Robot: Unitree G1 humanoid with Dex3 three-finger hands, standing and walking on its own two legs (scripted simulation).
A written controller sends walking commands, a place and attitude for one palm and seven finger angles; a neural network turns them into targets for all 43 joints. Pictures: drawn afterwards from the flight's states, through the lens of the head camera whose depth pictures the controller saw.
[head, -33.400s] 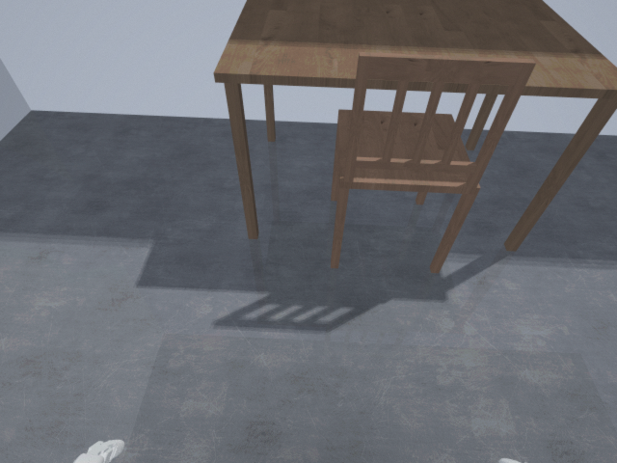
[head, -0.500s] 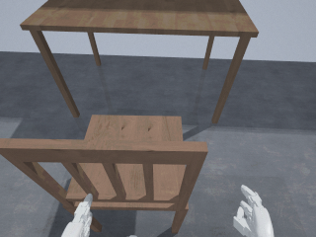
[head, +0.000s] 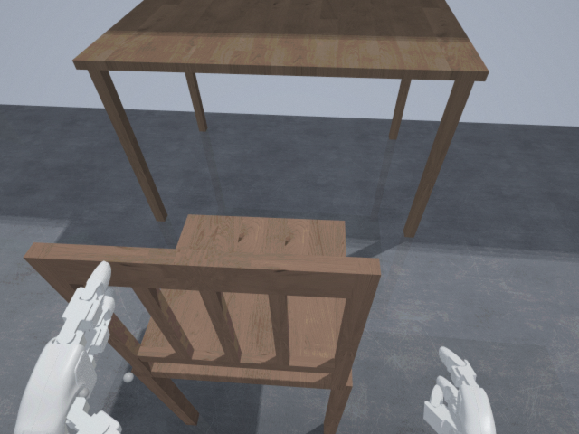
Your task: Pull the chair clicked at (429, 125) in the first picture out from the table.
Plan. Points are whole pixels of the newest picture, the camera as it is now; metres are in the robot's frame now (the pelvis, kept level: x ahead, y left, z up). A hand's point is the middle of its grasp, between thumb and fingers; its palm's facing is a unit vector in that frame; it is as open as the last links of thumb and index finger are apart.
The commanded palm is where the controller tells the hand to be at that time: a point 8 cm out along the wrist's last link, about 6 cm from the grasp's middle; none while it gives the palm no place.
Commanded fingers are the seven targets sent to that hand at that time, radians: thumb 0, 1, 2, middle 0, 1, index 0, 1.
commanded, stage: draw the hand back to the body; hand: left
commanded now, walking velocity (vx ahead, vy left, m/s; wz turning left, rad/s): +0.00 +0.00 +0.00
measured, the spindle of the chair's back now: (223, 326) +0.28 +0.14 -0.04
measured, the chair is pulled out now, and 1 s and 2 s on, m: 0.65 0.64 0.64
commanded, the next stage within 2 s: step back with the hand held close in 1.02 s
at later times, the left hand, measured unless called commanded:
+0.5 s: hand (50, 294) +0.20 +0.25 +0.19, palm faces +0.42 -0.79 -0.46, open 11.4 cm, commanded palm +0.15 +0.29 +0.21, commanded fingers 0.00 0.68 0.80 -0.17 -0.25 -0.17 -0.25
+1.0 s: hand (44, 258) +0.22 +0.25 +0.22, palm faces +0.45 -0.76 -0.46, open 7.5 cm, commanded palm +0.17 +0.29 +0.24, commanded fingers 0.00 0.90 0.90 -0.20 -0.30 -0.20 -0.30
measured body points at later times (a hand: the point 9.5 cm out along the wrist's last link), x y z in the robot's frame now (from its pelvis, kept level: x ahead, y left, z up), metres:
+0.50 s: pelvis +0.02 +0.00 +0.05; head +0.01 -0.02 +0.50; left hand +0.18 +0.29 +0.21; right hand +0.22 -0.21 -0.04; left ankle +0.00 +0.13 -0.68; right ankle +0.00 -0.14 -0.68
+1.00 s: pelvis +0.03 -0.01 +0.06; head +0.03 -0.03 +0.51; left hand +0.19 +0.29 +0.24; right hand +0.22 -0.23 -0.04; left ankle +0.00 +0.13 -0.68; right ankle +0.00 -0.14 -0.68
